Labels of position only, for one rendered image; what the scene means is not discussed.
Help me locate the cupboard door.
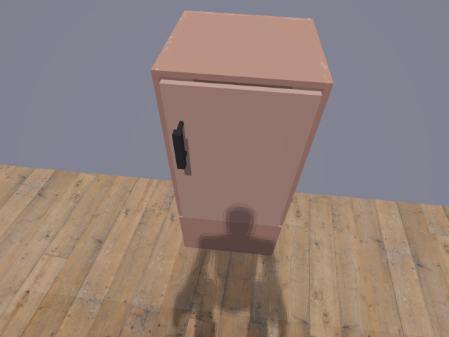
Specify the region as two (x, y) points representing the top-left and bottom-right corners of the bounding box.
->
(159, 79), (322, 227)

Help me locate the handle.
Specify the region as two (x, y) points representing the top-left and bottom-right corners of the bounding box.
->
(172, 121), (187, 170)

